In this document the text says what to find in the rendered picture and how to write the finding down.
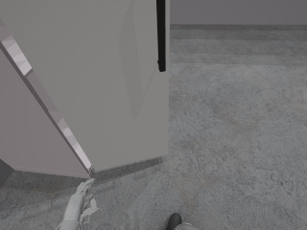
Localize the fridge door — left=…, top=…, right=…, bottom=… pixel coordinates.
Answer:
left=0, top=0, right=170, bottom=171

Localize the left robot forearm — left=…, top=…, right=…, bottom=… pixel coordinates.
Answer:
left=56, top=219, right=81, bottom=230

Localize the handle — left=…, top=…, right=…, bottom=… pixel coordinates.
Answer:
left=156, top=0, right=166, bottom=72

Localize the robot left hand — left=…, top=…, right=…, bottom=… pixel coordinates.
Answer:
left=62, top=178, right=100, bottom=227

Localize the robot right foot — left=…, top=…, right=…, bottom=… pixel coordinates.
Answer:
left=167, top=213, right=182, bottom=230

